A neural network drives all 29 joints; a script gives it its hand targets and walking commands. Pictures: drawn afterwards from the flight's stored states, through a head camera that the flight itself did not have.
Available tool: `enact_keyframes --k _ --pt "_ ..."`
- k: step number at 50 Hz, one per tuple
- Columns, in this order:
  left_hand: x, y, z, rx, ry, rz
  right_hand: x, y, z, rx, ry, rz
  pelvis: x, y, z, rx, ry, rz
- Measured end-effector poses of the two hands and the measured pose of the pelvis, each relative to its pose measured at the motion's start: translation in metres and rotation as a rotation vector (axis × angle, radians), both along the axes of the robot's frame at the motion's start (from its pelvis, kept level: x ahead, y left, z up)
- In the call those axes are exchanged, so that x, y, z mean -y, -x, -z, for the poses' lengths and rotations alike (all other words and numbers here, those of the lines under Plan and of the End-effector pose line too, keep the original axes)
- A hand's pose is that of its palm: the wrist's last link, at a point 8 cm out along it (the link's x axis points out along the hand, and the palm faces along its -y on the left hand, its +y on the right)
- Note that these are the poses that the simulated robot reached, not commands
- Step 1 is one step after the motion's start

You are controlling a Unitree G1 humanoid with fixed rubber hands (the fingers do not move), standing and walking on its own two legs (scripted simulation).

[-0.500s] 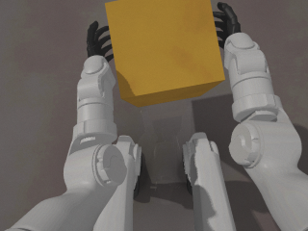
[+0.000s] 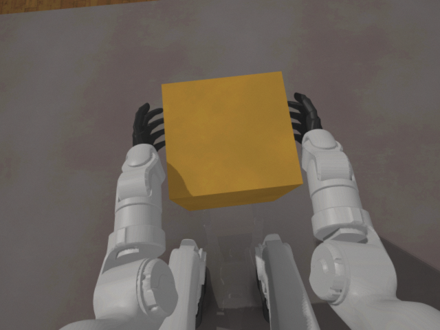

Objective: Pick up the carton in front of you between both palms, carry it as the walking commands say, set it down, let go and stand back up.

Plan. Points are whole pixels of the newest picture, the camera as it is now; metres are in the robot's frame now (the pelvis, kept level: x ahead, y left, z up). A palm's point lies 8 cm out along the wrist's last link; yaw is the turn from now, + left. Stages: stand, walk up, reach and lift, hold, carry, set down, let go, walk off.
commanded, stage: reach and lift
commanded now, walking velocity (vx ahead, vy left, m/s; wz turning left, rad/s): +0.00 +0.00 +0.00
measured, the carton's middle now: (227, 153) +0.45 -0.01 -0.11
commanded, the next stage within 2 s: hold in 1.86 s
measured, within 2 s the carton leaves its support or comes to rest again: neither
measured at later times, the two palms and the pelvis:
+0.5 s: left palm (96, 134) +0.39 +0.15 +0.12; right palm (342, 124) +0.39 -0.15 +0.11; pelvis +0.05 +0.00 +0.14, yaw -1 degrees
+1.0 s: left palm (22, 116) +0.36 +0.15 +0.22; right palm (397, 111) +0.35 -0.15 +0.22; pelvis +0.06 +0.01 +0.20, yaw -1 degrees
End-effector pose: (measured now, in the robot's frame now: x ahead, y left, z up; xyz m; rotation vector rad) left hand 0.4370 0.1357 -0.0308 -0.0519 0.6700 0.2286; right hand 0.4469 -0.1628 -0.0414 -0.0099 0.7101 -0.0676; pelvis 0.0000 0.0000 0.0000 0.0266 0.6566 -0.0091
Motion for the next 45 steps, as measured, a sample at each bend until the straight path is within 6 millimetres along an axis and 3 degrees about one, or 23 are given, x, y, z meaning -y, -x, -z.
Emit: enact_keyframes --k 29,40,45 --pt "-0.012 0.049 -0.176 0.008 0.004 0.052 -0.012 0.065 -0.177 0.007 -0.003 0.058 -0.006 -0.053 -0.154 0.382 0.028 0.003" --pt "-0.016 0.062 -0.238 0.032 -0.025 0.108 -0.016 0.087 -0.24 0.034 0.019 0.072 -0.009 -0.067 -0.19 0.585 0.033 0.005" --pt "-0.016 0.068 -0.254 0.027 -0.043 0.124 -0.017 0.093 -0.258 0.03 0.035 0.063 -0.01 -0.067 -0.196 0.665 0.035 0.008"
